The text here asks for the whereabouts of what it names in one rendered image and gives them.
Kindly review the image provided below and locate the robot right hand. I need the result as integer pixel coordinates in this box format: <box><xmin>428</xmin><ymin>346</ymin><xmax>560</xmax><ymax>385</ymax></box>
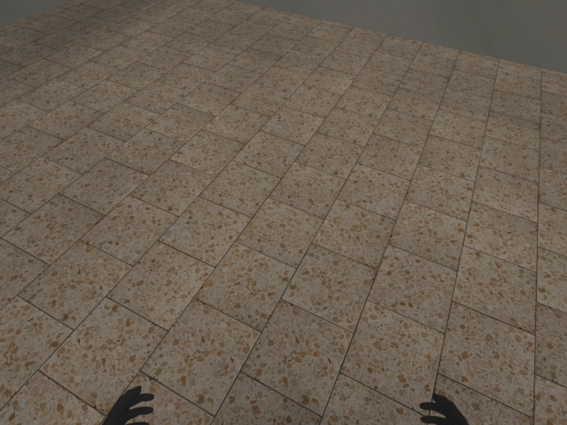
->
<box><xmin>420</xmin><ymin>393</ymin><xmax>469</xmax><ymax>425</ymax></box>

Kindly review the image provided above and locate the robot left hand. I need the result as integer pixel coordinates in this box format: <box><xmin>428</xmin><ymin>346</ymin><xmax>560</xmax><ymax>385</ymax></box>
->
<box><xmin>102</xmin><ymin>386</ymin><xmax>154</xmax><ymax>425</ymax></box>

